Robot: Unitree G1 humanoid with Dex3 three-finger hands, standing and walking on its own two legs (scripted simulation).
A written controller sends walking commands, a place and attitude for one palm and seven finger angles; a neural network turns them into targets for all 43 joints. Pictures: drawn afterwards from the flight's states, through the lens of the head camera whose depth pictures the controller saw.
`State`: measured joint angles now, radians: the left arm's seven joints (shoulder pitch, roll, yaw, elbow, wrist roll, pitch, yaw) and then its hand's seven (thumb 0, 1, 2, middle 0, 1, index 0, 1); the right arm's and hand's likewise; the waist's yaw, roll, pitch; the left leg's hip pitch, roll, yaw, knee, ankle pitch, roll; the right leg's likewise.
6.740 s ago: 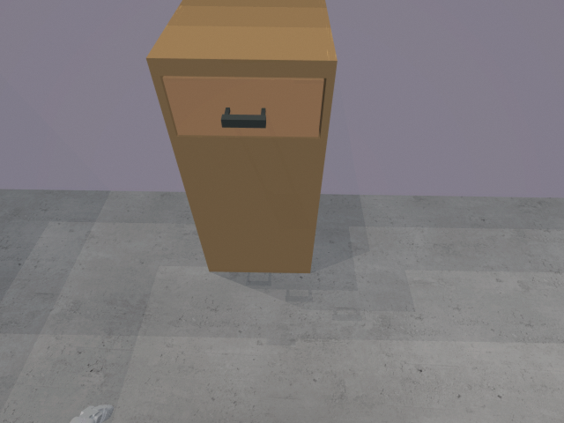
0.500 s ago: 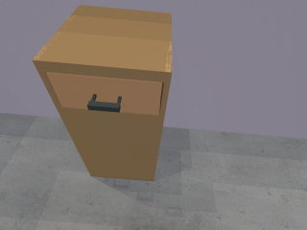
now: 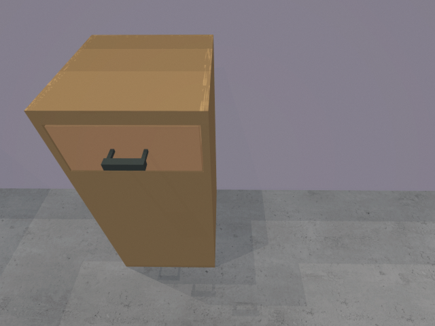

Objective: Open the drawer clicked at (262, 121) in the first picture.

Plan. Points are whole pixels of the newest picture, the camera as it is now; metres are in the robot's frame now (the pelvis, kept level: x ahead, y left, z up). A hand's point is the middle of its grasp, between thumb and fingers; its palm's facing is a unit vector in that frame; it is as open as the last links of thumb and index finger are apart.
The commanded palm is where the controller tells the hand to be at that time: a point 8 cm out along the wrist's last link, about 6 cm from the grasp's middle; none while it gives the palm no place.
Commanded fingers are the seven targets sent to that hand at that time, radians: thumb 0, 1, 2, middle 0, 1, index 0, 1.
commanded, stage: come to a stop and stand still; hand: left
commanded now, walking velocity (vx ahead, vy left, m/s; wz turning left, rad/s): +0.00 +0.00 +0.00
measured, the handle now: (126, 158) +0.50 +0.26 +0.00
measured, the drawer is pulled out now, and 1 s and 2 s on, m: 0.00 0.00 0.00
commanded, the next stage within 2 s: look again from close up in 0.52 s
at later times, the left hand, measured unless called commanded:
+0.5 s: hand out of the picture -0.03 +0.13 -0.18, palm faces +0.09 -0.98 -0.15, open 7.4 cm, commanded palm none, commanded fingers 0.00 0.90 0.90 -0.20 -0.30 -0.20 -0.30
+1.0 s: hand out of the picture +0.05 +0.22 -0.18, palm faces +0.01 -0.98 -0.21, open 7.4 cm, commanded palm none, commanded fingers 0.00 0.90 0.90 -0.20 -0.30 -0.20 -0.30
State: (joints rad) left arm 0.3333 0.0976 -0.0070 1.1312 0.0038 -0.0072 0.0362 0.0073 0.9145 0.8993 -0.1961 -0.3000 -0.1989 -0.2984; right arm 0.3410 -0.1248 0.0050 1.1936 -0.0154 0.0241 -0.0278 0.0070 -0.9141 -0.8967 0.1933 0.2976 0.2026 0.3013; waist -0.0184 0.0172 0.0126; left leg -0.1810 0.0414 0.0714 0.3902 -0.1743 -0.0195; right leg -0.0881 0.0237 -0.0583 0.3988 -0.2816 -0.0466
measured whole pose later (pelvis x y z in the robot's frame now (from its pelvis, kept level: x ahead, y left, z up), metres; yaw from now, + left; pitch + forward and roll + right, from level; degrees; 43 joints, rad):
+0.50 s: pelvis +0.02 -0.01 +0.00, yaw +0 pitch -1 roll +1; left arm 0.39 0.07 0.00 1.14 0.01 -0.02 0.05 0.00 0.91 0.90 -0.20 -0.30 -0.20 -0.30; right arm 0.30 -0.11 0.00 1.16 -0.01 0.01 -0.05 0.02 -0.92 -0.90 0.19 0.30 0.20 0.30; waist 0.01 0.01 0.00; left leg -0.18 0.05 0.06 0.42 -0.22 -0.04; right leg -0.08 0.04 -0.07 0.41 -0.32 -0.06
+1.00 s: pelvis +0.02 +0.04 -0.01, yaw -1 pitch -1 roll +0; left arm 0.28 0.18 -0.01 1.04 0.01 -0.01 0.04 0.01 0.91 0.90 -0.20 -0.30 -0.20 -0.30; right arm 0.28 -0.17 0.02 1.06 -0.02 -0.01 -0.03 0.01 -0.94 -0.90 0.19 0.30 0.20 0.30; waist 0.01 0.00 0.00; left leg -0.21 -0.02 0.05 0.54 -0.32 0.05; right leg -0.13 -0.01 -0.03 0.51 -0.36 0.00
